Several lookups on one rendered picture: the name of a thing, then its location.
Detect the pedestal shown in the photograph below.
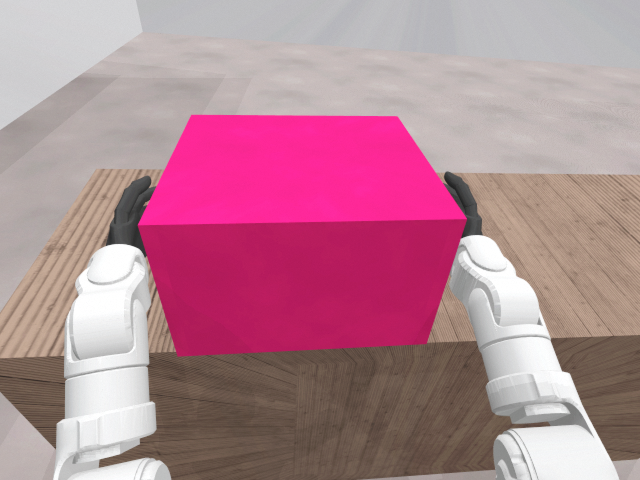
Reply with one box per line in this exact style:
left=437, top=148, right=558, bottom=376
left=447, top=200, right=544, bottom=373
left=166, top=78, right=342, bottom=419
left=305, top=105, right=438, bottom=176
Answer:
left=0, top=169, right=640, bottom=480

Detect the left robot forearm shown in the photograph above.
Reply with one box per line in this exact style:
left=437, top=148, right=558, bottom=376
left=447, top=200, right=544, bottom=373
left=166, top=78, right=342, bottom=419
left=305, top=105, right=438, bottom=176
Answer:
left=53, top=244, right=157, bottom=480

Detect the robot right upper arm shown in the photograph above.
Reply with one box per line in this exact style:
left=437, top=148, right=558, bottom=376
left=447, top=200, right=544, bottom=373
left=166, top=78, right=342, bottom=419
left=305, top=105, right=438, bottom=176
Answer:
left=493, top=425, right=616, bottom=480

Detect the robot left upper arm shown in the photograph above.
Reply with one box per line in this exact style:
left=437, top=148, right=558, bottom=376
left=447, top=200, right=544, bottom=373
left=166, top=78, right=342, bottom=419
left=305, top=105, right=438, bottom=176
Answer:
left=67, top=458, right=171, bottom=480

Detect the robot left hand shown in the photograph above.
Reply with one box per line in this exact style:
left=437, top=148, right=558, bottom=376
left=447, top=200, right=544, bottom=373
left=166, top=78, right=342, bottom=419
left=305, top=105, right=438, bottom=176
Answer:
left=106, top=176, right=156, bottom=257

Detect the right robot forearm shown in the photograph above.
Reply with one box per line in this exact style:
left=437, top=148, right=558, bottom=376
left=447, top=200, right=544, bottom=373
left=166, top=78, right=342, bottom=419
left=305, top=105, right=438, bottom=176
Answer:
left=449, top=235, right=619, bottom=480

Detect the carton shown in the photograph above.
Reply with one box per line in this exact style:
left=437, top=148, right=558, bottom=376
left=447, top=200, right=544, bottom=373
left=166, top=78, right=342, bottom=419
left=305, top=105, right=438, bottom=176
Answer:
left=138, top=115, right=467, bottom=357

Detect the robot right hand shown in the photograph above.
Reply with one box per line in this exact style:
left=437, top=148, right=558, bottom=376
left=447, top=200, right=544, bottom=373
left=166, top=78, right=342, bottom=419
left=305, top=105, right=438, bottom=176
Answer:
left=443, top=171, right=483, bottom=239

